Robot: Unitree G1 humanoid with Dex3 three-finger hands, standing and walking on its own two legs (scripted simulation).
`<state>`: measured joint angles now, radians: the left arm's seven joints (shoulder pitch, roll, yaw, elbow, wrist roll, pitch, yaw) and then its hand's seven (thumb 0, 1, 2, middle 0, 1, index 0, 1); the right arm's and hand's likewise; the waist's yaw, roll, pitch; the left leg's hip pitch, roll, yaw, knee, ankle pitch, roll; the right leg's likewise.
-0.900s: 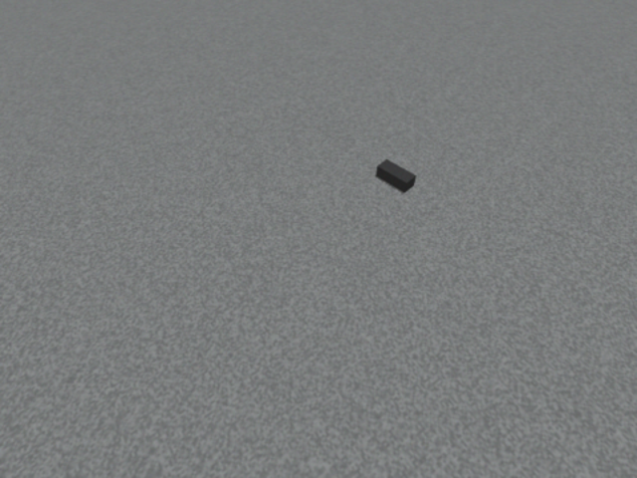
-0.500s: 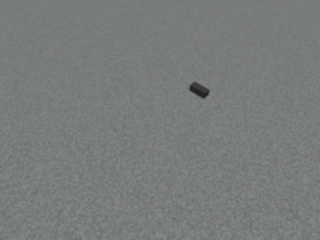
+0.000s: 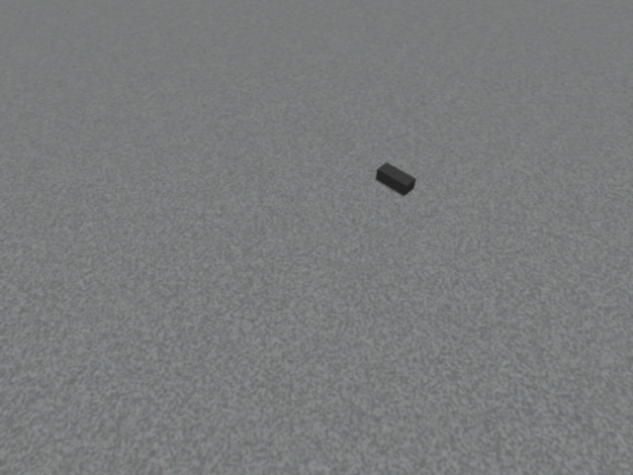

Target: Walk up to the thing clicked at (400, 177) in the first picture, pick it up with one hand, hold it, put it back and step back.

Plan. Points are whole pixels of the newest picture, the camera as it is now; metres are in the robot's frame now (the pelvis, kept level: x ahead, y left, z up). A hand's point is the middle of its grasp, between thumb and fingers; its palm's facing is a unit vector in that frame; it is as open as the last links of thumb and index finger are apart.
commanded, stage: stand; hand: left
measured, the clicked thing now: (395, 178) +1.47 -0.36 -0.75
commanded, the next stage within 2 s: walk up in 0.22 s
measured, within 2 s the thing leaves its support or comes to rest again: neither
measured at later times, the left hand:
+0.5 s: hand (164, 463) +0.17 +0.23 -0.13, palm faces -0.23 -0.89 -0.40, open 7.4 cm
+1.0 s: hand (255, 317) +0.42 +0.14 -0.17, palm faces -0.45 -0.80 -0.39, open 7.4 cm
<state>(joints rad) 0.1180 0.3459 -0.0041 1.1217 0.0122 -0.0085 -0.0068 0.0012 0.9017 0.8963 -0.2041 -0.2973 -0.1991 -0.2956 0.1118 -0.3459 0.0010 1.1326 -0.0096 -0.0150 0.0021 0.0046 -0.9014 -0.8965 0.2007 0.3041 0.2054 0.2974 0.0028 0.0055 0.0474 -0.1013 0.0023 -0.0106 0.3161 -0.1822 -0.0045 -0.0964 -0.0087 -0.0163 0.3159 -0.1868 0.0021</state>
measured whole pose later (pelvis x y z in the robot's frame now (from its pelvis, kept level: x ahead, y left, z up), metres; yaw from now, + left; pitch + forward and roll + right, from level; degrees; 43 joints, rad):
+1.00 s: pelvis +0.28 -0.11 -0.03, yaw -27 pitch -1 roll -3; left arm 0.39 0.41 0.05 0.88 0.01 -0.09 -0.03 0.00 0.89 0.90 -0.21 -0.30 -0.21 -0.30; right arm 0.20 -0.44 -0.10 0.84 -0.04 -0.02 0.11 0.01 -0.90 -0.90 0.20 0.30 0.20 0.30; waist 0.01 0.06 0.06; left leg -0.48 0.11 0.00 0.62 -0.13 0.00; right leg -0.03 0.01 0.09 0.51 -0.47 0.04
